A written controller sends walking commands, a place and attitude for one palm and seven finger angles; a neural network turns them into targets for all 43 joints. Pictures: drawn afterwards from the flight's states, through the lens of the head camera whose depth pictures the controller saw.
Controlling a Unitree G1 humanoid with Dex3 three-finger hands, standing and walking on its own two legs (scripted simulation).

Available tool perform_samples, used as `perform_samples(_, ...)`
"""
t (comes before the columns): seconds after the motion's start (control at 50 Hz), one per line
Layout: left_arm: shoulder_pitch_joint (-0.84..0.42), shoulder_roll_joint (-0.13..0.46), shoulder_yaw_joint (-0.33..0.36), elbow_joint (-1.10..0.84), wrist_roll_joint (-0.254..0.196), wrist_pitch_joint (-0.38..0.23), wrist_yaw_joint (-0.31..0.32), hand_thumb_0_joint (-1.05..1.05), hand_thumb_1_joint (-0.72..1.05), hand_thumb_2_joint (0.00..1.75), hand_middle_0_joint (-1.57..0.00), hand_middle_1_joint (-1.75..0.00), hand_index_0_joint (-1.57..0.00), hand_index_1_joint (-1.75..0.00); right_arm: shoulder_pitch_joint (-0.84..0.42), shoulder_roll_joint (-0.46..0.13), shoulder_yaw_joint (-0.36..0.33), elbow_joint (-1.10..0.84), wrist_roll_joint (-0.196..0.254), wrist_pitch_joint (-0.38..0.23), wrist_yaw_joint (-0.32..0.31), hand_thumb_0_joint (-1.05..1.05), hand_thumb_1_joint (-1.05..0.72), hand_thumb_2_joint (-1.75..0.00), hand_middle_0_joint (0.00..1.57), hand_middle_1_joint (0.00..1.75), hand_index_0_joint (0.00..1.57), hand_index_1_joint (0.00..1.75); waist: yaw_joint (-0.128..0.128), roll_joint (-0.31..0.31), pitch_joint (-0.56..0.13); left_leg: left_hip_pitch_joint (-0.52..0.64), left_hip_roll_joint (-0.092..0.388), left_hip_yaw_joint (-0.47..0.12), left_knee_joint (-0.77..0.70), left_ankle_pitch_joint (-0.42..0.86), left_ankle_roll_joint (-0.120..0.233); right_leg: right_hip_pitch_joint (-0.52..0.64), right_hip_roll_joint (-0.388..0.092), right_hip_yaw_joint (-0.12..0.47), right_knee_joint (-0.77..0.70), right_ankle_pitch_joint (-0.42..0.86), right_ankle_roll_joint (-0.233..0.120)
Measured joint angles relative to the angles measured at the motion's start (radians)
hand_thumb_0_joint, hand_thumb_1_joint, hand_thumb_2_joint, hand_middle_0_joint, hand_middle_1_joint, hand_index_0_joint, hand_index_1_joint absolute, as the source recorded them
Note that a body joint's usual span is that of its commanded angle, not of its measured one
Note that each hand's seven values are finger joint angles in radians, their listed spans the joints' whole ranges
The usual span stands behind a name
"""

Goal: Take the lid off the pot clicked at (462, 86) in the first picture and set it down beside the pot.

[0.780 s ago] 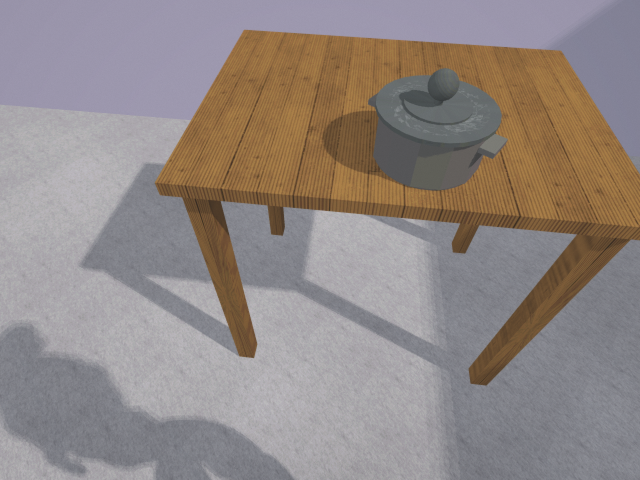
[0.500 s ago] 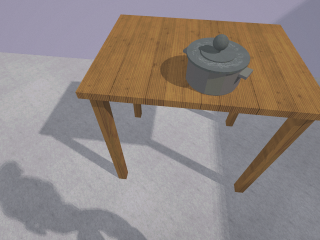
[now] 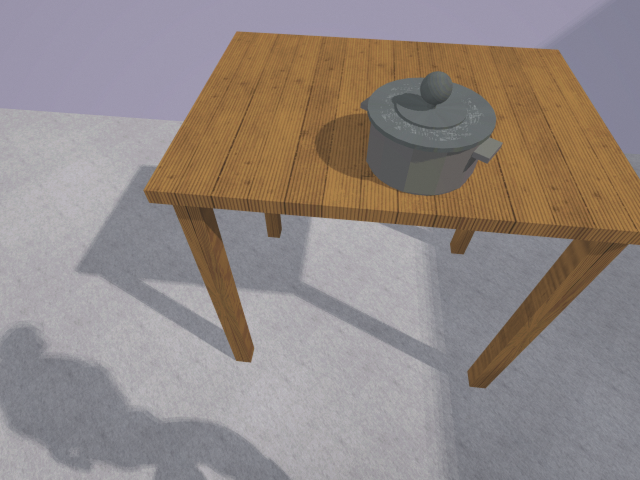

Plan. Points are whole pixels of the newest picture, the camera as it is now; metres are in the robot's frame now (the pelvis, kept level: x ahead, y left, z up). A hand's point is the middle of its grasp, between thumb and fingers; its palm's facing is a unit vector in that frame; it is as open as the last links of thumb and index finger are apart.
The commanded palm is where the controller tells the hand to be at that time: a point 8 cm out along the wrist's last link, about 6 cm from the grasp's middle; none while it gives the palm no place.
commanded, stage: take the last steps up to it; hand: left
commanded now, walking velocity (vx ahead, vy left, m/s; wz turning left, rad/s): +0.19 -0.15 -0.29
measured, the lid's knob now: (436, 88) +0.65 -0.14 +0.16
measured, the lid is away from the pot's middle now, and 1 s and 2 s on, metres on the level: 0.00 0.00 0.00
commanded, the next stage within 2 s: come to a stop and stand still in 0.46 s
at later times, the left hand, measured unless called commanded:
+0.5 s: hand out of the picture +0.11 +0.09 -0.17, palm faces -0.02 -0.98 -0.21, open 7.4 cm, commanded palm none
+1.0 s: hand (286, 373) +0.31 +0.08 -0.18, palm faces -0.05 -0.97 -0.23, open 7.4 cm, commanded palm none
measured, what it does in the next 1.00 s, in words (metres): walks ahead: right foot, then left foot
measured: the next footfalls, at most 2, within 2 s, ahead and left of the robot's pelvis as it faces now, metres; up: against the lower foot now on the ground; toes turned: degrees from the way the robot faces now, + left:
right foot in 0.32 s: +0.09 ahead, -0.16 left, +0.00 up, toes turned -8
left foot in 0.76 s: +0.29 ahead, -0.04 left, +0.00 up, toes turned -5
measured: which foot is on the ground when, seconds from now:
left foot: down 0.00-0.32, up 0.34-0.74, down 0.76-1.00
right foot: down 0.00-0.12, up 0.14-0.30, down 0.32-0.76, up 0.78-1.00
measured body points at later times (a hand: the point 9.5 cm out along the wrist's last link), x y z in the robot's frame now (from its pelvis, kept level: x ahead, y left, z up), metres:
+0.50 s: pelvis +0.08 -0.09 +0.00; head +0.12 -0.10 +0.45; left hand +0.11 +0.14 -0.15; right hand +0.07 -0.35 -0.16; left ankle +0.06 +0.04 -0.66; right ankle +0.05 -0.15 -0.74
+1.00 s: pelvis +0.18 -0.11 +0.00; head +0.27 -0.08 +0.44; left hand +0.31 +0.13 -0.16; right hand +0.25 -0.36 -0.13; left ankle +0.25 -0.04 -0.74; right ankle +0.11 -0.30 -0.61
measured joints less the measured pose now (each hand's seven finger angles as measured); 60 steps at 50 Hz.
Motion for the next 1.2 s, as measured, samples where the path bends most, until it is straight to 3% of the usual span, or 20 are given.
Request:
perform_samples(0.12,0.018,0.005,0.009,-0.008,0.005,0.015,-0.016,0.00,0.90,0.89,-0.20,-0.30,-0.19,-0.30,0.013,0.005,-0.005,-0.006,-0.011,0.004,0.001,0.01,-0.91,-0.90,0.20,0.30,0.20,0.30,0.003,-0.010,-0.013,0.005,0.005,0.014,0.009,-0.017,-0.003,-0.013,0.005,0.011,0.032,-0.023,-0.009)
perform_samples(0.24,0.035,0.023,0.039,-0.033,0.014,0.050,-0.052,0.00,0.90,0.89,-0.19,-0.30,-0.19,-0.30,0.051,0.003,-0.022,-0.039,-0.026,-0.016,-0.005,0.00,-0.91,-0.90,0.20,0.30,0.21,0.30,-0.013,-0.015,-0.006,0.032,0.036,0.060,-0.018,-0.034,-0.020,-0.157,-0.014,-0.046,0.283,-0.155,-0.013)
perform_samples(0.3,0.017,0.028,0.051,-0.059,0.010,0.039,-0.069,0.00,0.91,0.89,-0.19,-0.30,-0.19,-0.30,0.078,-0.014,-0.028,-0.034,-0.029,-0.020,-0.006,0.00,-0.91,-0.90,0.20,0.30,0.21,0.30,-0.019,0.005,0.011,0.045,0.070,0.060,-0.017,-0.047,-0.051,-0.166,-0.031,-0.074,0.191,-0.122,-0.012)
perform_samples(0.34,0.012,0.033,0.054,-0.080,0.009,0.014,-0.073,0.00,0.91,0.89,-0.19,-0.30,-0.19,-0.30,0.097,-0.029,-0.032,-0.019,-0.024,-0.012,-0.005,0.00,-0.91,-0.90,0.20,0.30,0.21,0.30,-0.013,0.024,0.016,0.011,0.106,0.050,0.094,-0.115,-0.041,-0.140,-0.020,-0.101,0.107,0.008,-0.021)
perform_samples(0.38,0.006,0.030,0.055,-0.089,0.005,-0.005,-0.060,0.00,0.91,0.89,-0.19,-0.30,-0.19,-0.30,0.098,-0.040,-0.035,0.001,-0.018,0.012,-0.002,0.01,-0.91,-0.90,0.20,0.30,0.21,0.30,-0.006,0.033,0.017,-0.084,0.111,0.018,0.335,-0.223,-0.016,-0.128,0.001,-0.127,0.128,-0.004,-0.051)
perform_samples(0.42,0.017,0.025,0.055,-0.094,0.002,-0.012,-0.044,0.00,0.91,0.89,-0.19,-0.30,-0.19,-0.30,0.083,-0.047,-0.038,0.008,-0.015,0.026,0.002,0.01,-0.91,-0.90,0.20,0.30,0.21,0.30,0.006,0.021,0.011,-0.180,0.098,0.018,0.533,-0.231,-0.003,-0.091,0.016,-0.133,0.091,-0.030,-0.075)
perform_samples(0.48,0.045,0.010,0.047,-0.080,0.002,-0.013,-0.031,0.00,0.91,0.89,-0.19,-0.30,-0.19,-0.30,0.042,-0.057,-0.046,-0.017,-0.017,0.024,0.008,0.01,-0.91,-0.90,0.20,0.30,0.20,0.30,0.010,0.003,0.004,-0.282,0.092,0.047,0.633,-0.172,-0.006,-0.028,0.036,-0.124,0.001,-0.012,-0.087)
perform_samples(0.58,0.088,-0.025,0.021,-0.049,0.004,-0.021,-0.025,0.00,0.90,0.89,-0.19,-0.30,-0.19,-0.30,-0.051,-0.055,-0.052,-0.078,-0.014,0.009,0.010,0.01,-0.91,-0.90,0.19,0.30,0.20,0.30,0.006,0.003,0.006,-0.371,0.088,0.066,0.561,-0.080,-0.019,0.057,0.080,-0.106,-0.097,-0.005,-0.104)
perform_samples(0.7,0.115,-0.060,0.005,-0.033,0.004,-0.018,-0.002,0.00,0.90,0.89,-0.20,-0.30,-0.20,-0.30,-0.154,-0.012,-0.026,-0.115,0.001,0.006,-0.002,0.01,-0.91,-0.90,0.19,0.29,0.20,0.30,0.035,0.000,0.030,-0.343,0.040,0.051,0.343,-0.015,-0.017,0.135,0.114,-0.069,-0.101,-0.059,-0.100)
perform_samples(0.74,0.118,-0.064,0.003,-0.034,0.000,-0.010,0.004,0.00,0.90,0.89,-0.20,-0.30,-0.20,-0.30,-0.172,0.009,-0.020,-0.130,0.006,0.006,-0.007,0.01,-0.91,-0.90,0.19,0.29,0.20,0.30,0.035,-0.004,0.041,-0.290,0.011,0.049,0.229,0.058,-0.003,0.140,0.116,-0.064,-0.044,-0.089,-0.089)
perform_samples(0.76,0.120,-0.063,0.004,-0.036,-0.004,-0.004,0.006,0.00,0.90,0.89,-0.20,-0.30,-0.20,-0.30,-0.174,0.018,-0.017,-0.140,0.006,0.006,-0.009,0.01,-0.91,-0.90,0.19,0.30,0.20,0.30,0.032,-0.001,0.046,-0.253,0.006,0.051,0.170,0.159,0.014,0.128,0.121,-0.068,0.016,-0.099,-0.074)
perform_samples(0.8,0.102,-0.050,0.010,-0.044,-0.021,0.005,0.014,0.00,0.90,0.89,-0.20,-0.30,-0.20,-0.30,-0.177,0.042,-0.016,-0.164,0.004,0.006,-0.010,0.00,-0.91,-0.90,0.20,0.30,0.20,0.30,0.021,-0.016,0.063,-0.215,0.004,0.062,0.153,0.113,0.068,0.015,0.117,-0.065,0.298,-0.164,-0.007)
perform_samples(0.84,0.060,-0.028,0.020,-0.069,-0.025,0.018,0.023,0.00,0.90,0.89,-0.20,-0.30,-0.20,-0.30,-0.168,0.056,-0.006,-0.189,0.005,0.008,-0.012,0.00,-0.91,-0.90,0.20,0.30,0.20,0.30,0.012,-0.032,0.092,-0.185,-0.002,0.069,0.136,0.065,0.093,-0.116,0.119,-0.024,0.607,-0.285,0.010)
perform_samples(0.88,0.008,-0.008,0.036,-0.106,-0.019,0.032,0.025,0.00,0.90,0.89,-0.20,-0.30,-0.20,-0.30,-0.147,0.054,-0.004,-0.201,0.002,0.014,-0.018,0.00,-0.91,-0.90,0.20,0.30,0.21,0.30,0.006,-0.019,0.107,-0.170,0.006,0.050,0.107,0.065,0.090,-0.212,0.109,0.003,0.755,-0.304,0.018)
perform_samples(0.94,-0.065,0.036,0.060,-0.168,-0.014,0.041,0.017,0.00,0.90,0.89,-0.20,-0.30,-0.20,-0.30,-0.136,0.031,-0.022,-0.208,-0.004,0.023,-0.027,-0.02,-0.94,-0.90,0.20,0.30,0.21,0.30,0.007,-0.022,0.113,-0.170,0.008,0.033,0.061,0.098,0.078,-0.311,0.059,0.058,0.817,-0.231,0.035)
perform_samples(1.0,-0.117,0.086,0.080,-0.210,-0.010,0.044,0.015,0.00,0.90,0.89,-0.20,-0.30,-0.20,-0.30,-0.124,0.016,-0.022,-0.205,-0.015,0.036,-0.015,-0.02,-0.94,-0.90,0.20,0.30,0.21,0.30,0.009,-0.045,0.105,-0.186,0.013,0.015,0.038,0.120,0.068,-0.349,0.021,0.091,0.804,-0.176,0.053)
perform_samples(1.06,-0.143,0.116,0.087,-0.224,-0.007,0.048,0.013,0.00,0.91,0.89,-0.19,-0.30,-0.19,-0.30,-0.113,0.003,-0.027,-0.211,-0.020,0.045,-0.007,-0.01,-0.93,-0.90,0.20,0.30,0.21,0.30,0.000,-0.052,0.095,-0.204,0.026,-0.008,0.032,0.132,0.053,-0.320,-0.004,0.078,0.714,-0.173,0.063)
perform_samples(1.16,-0.143,0.112,0.064,-0.216,-0.005,0.052,0.000,0.00,0.91,0.89,-0.19,-0.30,-0.19,-0.30,-0.100,-0.025,-0.043,-0.227,-0.026,0.047,0.003,0.00,-0.92,-0.90,0.20,0.30,0.21,0.30,-0.023,-0.026,0.080,-0.237,0.043,-0.031,0.043,0.145,0.025,-0.178,-0.016,0.012,0.398,-0.217,0.045)
perform_samples(1.2,-0.130,0.100,0.049,-0.211,-0.006,0.046,-0.007,0.00,0.91,0.89,-0.19,-0.30,-0.19,-0.30,-0.089,-0.035,-0.048,-0.226,-0.021,0.046,0.006,0.00,-0.91,-0.90,0.20,0.30,0.21,0.30,-0.026,-0.017,0.071,-0.252,0.041,-0.033,0.058,0.147,0.011,-0.098,-0.012,-0.009,0.223,-0.145,0.032)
